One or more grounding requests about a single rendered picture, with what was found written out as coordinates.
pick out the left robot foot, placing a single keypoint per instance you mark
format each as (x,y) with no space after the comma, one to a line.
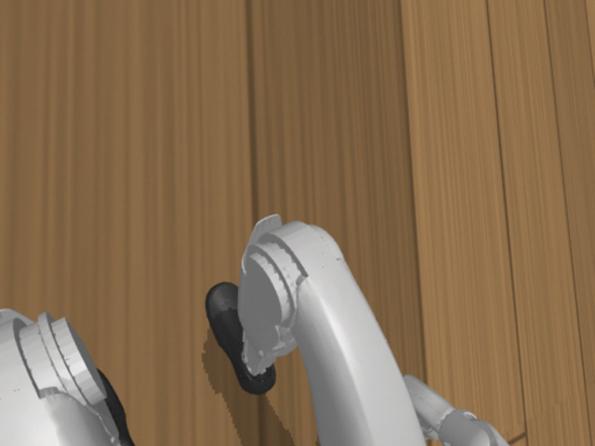
(117,411)

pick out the right robot hand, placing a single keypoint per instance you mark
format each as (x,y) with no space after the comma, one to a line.
(431,408)

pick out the right robot arm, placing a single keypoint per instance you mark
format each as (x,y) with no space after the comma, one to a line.
(462,428)

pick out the right robot foot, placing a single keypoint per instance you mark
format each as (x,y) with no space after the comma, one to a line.
(221,305)

